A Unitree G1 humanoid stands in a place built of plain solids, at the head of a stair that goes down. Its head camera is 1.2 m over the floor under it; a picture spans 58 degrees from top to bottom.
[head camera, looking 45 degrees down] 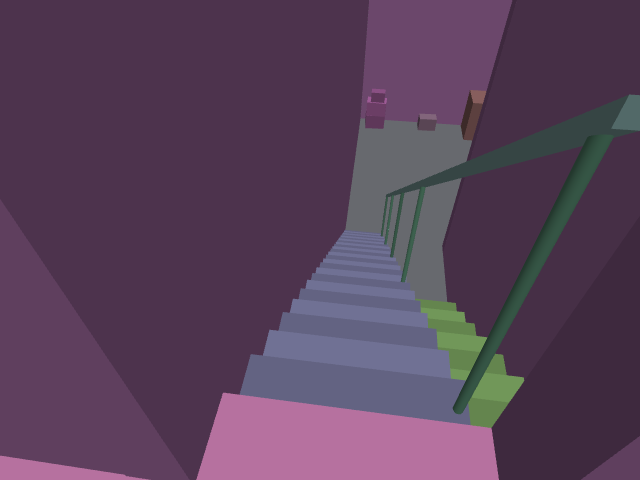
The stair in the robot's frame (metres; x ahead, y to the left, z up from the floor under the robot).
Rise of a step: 0.20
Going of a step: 0.24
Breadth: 0.76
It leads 8 degrees to the right of straight ahead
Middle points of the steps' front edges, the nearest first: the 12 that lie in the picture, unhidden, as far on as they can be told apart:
0.53 -0.09 0.00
0.76 -0.13 -0.19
0.99 -0.16 -0.39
1.23 -0.19 -0.58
1.46 -0.22 -0.78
1.69 -0.25 -0.98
1.92 -0.28 -1.17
2.16 -0.31 -1.37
2.39 -0.35 -1.57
2.62 -0.38 -1.76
2.85 -0.41 -1.96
3.09 -0.44 -2.16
